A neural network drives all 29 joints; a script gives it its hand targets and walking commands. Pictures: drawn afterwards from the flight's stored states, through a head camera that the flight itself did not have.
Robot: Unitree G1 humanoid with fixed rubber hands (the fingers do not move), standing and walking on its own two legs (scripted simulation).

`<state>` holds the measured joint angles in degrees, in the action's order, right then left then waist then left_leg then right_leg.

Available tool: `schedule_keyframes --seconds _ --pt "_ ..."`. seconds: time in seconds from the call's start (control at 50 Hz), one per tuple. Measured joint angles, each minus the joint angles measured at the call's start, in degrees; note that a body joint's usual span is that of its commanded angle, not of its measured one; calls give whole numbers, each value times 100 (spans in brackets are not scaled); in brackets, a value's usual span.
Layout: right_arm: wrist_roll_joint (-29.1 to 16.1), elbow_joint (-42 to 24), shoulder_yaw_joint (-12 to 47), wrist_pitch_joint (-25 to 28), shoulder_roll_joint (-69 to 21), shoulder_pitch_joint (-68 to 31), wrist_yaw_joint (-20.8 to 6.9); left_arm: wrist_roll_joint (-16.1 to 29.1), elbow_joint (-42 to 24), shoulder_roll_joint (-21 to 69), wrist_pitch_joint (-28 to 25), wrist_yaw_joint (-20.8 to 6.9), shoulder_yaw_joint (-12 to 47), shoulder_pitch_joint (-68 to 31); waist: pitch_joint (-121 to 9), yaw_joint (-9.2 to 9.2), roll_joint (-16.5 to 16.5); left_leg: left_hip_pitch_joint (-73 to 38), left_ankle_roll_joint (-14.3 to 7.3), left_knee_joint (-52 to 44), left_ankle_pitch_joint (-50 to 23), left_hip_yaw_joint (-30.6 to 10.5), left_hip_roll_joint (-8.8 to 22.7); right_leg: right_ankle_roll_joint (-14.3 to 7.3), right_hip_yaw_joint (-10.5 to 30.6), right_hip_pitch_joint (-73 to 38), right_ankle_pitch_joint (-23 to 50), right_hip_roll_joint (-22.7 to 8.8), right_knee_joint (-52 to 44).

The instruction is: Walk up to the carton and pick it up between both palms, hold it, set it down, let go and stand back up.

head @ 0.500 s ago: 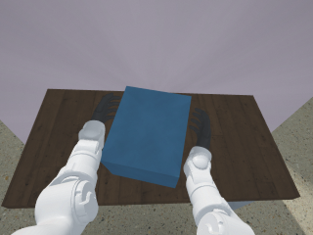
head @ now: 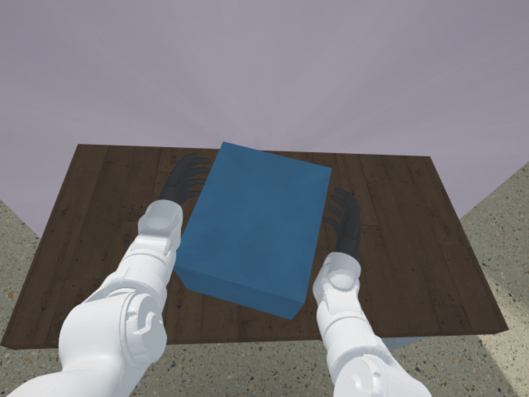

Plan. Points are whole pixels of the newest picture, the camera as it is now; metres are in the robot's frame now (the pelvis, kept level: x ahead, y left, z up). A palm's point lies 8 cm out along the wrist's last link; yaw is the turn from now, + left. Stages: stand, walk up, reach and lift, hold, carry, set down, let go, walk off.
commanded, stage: set down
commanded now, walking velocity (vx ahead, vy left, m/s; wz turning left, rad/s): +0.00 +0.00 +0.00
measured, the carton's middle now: (257, 230) +0.40 -0.01 -0.04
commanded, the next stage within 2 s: none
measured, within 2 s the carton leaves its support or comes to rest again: rests again in 0.30 s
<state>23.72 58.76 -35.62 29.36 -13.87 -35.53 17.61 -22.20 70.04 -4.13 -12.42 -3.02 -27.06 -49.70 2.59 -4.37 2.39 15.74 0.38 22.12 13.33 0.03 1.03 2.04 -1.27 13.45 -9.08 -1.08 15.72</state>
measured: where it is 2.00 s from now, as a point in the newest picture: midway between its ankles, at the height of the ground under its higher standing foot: outside the picture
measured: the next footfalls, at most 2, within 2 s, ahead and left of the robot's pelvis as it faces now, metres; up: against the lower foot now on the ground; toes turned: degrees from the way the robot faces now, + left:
none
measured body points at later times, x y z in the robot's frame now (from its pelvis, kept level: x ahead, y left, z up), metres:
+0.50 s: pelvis +0.00 +0.00 +0.00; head +0.09 +0.03 +0.44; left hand +0.44 +0.12 +0.01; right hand +0.36 -0.16 +0.00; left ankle -0.03 +0.11 -0.75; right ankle -0.02 -0.14 -0.75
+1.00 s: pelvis +0.00 +0.00 +0.00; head +0.11 +0.03 +0.44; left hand +0.45 +0.12 +0.00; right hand +0.36 -0.16 -0.01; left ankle -0.03 +0.11 -0.75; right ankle -0.02 -0.14 -0.75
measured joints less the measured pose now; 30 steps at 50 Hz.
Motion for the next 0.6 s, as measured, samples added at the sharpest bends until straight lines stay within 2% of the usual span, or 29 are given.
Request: schedule_keyframes --seconds 0.28,0.6 --pt "173 5 -294 15 1 -6 -87 0 207 10 -91 -61 -80 -155 -10 6 0 135 0 0 -20 5 2 -5 0 135 17 0 0" --pt "237 12 -361 139 2 -10 -113 -19 209 18 -204 -156 -196 -176 -39 13 0 254 0 0 -27 11 3 -5 0 255 26 -1 0"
